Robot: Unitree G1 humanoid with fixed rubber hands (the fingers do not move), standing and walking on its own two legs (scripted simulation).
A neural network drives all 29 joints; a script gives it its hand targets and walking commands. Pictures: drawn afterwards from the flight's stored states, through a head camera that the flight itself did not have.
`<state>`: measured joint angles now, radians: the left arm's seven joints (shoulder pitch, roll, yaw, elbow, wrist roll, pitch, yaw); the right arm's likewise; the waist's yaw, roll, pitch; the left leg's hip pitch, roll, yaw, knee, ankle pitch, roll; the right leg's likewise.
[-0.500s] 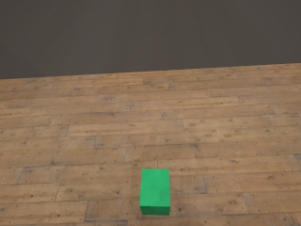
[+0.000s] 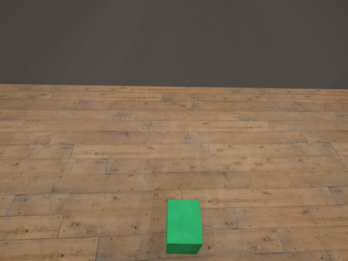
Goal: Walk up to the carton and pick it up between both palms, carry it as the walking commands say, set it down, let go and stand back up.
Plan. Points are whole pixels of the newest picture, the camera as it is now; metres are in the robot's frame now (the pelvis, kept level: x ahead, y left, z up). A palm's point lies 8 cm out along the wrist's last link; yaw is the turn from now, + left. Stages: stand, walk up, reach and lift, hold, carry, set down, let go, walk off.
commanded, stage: walk up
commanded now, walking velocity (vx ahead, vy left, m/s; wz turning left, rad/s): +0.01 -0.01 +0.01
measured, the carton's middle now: (182, 227) +0.42 -0.05 -0.68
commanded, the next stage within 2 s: stand in 0.96 s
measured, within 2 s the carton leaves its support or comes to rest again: neither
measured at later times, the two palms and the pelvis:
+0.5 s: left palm out of the picture +0.04 +0.21 -0.14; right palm out of the picture -0.03 -0.31 -0.13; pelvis +0.00 -0.05 +0.00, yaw +0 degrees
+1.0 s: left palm out of the picture +0.02 +0.13 -0.14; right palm out of the picture +0.00 -0.32 -0.14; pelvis +0.01 -0.10 +0.00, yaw +1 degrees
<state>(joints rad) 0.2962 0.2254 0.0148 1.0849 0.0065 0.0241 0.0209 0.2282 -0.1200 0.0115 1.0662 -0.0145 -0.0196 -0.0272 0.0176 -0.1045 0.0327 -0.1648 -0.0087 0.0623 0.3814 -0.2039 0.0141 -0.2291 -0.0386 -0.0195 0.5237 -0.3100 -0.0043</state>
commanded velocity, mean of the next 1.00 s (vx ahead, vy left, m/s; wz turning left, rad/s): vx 0.00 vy -0.04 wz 0.01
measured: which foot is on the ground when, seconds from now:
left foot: down 0.00-0.54, up 0.56-0.78, down 0.80-1.00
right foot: up 0.00-0.00, down 0.02-0.26, up 0.28-0.50, down 0.52-1.00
